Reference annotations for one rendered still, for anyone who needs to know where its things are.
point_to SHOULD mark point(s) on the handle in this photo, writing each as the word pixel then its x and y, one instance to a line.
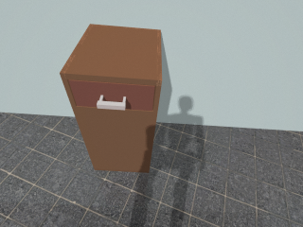
pixel 111 105

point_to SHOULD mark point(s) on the cabinet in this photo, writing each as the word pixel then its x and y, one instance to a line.
pixel 117 140

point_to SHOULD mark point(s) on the drawer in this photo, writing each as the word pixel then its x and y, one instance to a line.
pixel 87 93

